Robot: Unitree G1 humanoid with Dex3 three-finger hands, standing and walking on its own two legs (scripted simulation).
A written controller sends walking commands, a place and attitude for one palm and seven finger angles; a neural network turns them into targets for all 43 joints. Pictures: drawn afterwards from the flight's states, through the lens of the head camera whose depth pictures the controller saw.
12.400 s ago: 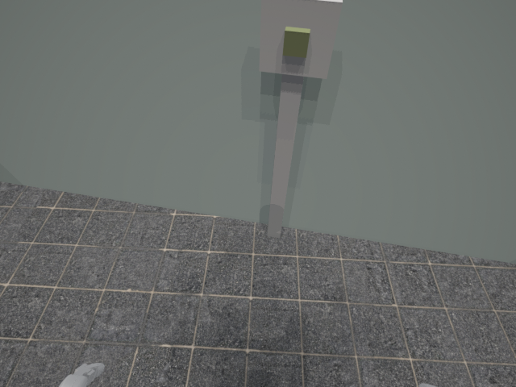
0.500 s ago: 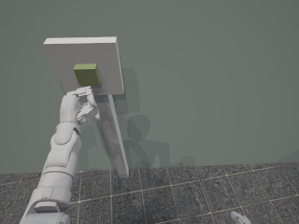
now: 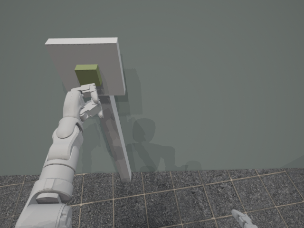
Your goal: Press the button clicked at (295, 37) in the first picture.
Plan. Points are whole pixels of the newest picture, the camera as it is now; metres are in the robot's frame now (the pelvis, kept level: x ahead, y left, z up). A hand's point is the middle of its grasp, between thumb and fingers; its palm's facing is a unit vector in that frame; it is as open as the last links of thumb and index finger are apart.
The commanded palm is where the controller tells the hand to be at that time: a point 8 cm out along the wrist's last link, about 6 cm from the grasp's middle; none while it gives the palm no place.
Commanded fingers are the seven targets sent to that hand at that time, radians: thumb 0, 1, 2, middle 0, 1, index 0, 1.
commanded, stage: aim a knuckle at the button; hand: left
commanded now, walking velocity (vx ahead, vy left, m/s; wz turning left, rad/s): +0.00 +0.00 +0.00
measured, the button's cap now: (89, 75) +0.49 +0.20 +0.15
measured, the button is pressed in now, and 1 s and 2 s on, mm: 0 0 0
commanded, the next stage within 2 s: none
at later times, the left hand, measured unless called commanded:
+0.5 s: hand (94, 107) +0.39 +0.17 +0.12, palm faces +0.07 -1.00 +0.01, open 3.1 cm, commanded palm +0.37 +0.22 +0.13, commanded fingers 0.00 0.90 0.90 -1.30 -1.50 -1.30 -1.50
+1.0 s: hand (96, 106) +0.39 +0.16 +0.12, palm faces +0.06 -1.00 +0.00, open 3.1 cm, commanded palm +0.37 +0.21 +0.13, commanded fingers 0.00 0.90 0.90 -1.30 -1.50 -1.30 -1.50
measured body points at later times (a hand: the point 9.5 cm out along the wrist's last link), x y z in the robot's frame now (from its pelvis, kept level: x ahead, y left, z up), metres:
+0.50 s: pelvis +0.00 +0.01 +0.00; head +0.02 +0.00 +0.45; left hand +0.38 +0.22 +0.12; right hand +0.13 -0.25 -0.10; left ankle +0.01 +0.10 -0.73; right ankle -0.02 -0.08 -0.73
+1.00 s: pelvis +0.00 +0.01 +0.00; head +0.01 +0.01 +0.45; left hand +0.38 +0.22 +0.12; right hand +0.13 -0.23 -0.11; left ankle +0.01 +0.10 -0.73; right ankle -0.03 -0.08 -0.73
